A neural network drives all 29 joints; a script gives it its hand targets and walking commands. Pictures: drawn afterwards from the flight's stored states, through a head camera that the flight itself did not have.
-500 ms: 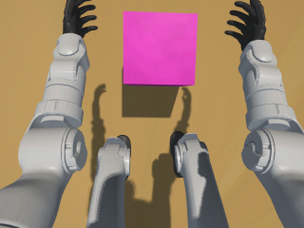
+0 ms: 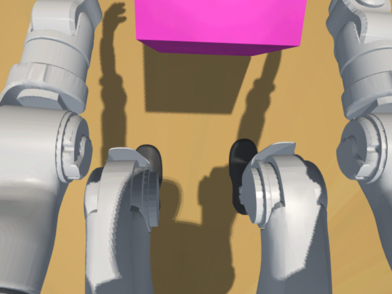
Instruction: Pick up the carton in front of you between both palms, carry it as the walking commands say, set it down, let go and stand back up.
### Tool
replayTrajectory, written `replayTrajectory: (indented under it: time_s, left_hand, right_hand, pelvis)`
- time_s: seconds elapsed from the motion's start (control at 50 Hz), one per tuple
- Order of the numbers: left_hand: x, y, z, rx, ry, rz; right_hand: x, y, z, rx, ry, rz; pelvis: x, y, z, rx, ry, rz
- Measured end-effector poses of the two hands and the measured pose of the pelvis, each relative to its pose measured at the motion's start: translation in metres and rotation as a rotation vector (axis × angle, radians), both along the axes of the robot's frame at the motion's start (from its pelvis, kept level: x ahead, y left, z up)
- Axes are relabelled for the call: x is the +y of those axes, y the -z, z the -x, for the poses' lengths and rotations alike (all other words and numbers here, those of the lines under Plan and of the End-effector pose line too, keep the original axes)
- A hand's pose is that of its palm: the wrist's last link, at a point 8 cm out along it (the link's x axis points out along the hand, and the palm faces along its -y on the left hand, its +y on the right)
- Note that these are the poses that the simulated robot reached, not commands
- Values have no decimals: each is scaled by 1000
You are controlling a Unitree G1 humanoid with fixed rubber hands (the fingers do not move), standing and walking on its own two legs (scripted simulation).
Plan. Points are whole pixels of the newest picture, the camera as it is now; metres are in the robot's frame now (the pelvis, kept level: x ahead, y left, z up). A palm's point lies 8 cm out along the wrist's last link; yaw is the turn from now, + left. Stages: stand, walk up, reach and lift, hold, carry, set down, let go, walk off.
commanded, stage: reach and lift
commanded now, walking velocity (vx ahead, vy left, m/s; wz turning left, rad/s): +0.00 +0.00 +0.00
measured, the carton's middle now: out of the picture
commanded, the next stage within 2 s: none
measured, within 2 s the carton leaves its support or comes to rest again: leaves its support in 0.88 s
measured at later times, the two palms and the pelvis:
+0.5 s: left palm out of the picture +0.57 +0.12 -0.18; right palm out of the picture +0.55 -0.19 -0.18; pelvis +0.00 +0.00 -0.01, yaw +0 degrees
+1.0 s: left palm out of the picture +0.56 +0.11 -0.12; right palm out of the picture +0.54 -0.19 -0.12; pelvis +0.01 +0.00 +0.00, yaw -1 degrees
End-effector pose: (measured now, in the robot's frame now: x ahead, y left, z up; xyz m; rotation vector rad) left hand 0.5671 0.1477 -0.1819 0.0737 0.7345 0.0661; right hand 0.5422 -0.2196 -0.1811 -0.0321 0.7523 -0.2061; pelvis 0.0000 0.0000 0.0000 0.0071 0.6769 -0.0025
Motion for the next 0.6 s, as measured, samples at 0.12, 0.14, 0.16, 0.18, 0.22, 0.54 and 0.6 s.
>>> replayTrajectory:
  time_s: [0.12,0.14,0.16,0.18,0.22,0.54,0.6]
  left_hand:
    - [-2,12,-2,-12,10,-5]
    - [-4,11,-3,-18,13,-4]
    - [-5,10,-4,-25,15,-2]
    - [-7,9,-5,-31,16,-1]
    - [-9,6,-6,-35,18,1]
    - [-35,1,-1,-22,44,30]
    - [-36,1,-2,-16,35,29]
  right_hand:
    - [2,10,-5,-16,-4,-2]
    - [2,10,-6,-22,-4,-1]
    - [1,9,-6,-28,-3,-1]
    - [1,8,-7,-33,-3,-1]
    - [1,5,-7,-36,-3,-2]
    - [29,1,-6,-29,-36,-27]
    - [29,0,-7,-22,-35,-21]
  pelvis:
    - [-1,10,-7,-18,0,0]
    - [-1,11,-7,-18,-1,-1]
    - [-1,12,-8,-19,-1,-1]
    - [-1,12,-8,-18,-1,0]
    - [-1,13,-9,-17,1,0]
    - [2,6,2,-31,-1,4]
    - [3,7,3,-43,-2,6]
